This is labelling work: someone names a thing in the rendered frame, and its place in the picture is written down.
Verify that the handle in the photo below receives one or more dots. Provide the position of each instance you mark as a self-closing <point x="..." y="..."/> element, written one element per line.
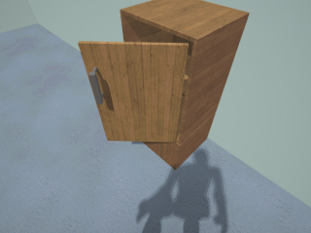
<point x="96" y="87"/>

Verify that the cupboard door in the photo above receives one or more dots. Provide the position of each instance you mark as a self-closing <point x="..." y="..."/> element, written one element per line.
<point x="142" y="83"/>

